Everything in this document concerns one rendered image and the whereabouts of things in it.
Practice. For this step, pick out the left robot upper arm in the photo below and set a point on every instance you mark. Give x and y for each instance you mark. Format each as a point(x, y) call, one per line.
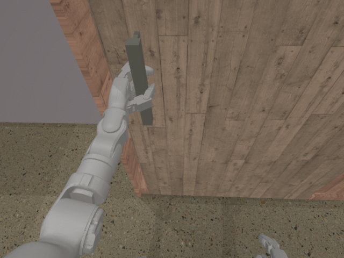
point(72, 229)

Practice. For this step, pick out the robot right hand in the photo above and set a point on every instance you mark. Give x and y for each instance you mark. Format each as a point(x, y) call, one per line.
point(272, 247)

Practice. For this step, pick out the wardrobe door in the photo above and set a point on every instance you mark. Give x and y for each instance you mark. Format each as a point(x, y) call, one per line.
point(249, 94)
point(336, 186)

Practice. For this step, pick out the handle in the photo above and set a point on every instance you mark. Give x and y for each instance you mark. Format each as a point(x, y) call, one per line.
point(137, 66)

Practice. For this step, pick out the robot left hand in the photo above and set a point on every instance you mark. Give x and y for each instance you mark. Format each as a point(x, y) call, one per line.
point(122, 90)

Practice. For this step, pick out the robot left forearm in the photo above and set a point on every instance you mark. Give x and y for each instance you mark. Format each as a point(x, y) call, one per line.
point(91, 181)

